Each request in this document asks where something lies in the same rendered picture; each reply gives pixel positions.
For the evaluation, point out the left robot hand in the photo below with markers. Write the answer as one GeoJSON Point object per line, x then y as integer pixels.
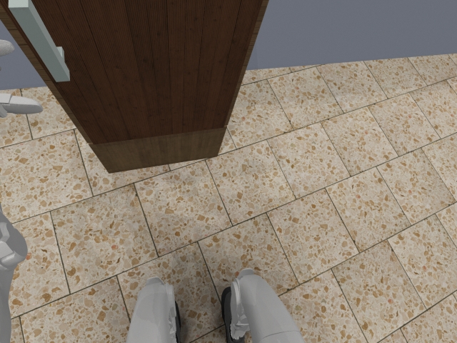
{"type": "Point", "coordinates": [15, 104]}

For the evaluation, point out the robot right foot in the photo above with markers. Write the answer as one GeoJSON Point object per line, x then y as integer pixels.
{"type": "Point", "coordinates": [226, 315]}

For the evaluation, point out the robot left thigh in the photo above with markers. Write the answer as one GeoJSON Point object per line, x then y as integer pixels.
{"type": "Point", "coordinates": [154, 308]}

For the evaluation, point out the handle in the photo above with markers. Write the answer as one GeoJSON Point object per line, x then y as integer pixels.
{"type": "Point", "coordinates": [29, 20]}

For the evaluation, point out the cupboard door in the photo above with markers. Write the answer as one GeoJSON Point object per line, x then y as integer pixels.
{"type": "Point", "coordinates": [145, 68]}

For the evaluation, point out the robot left upper arm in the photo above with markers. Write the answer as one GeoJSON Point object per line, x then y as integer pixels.
{"type": "Point", "coordinates": [13, 250]}

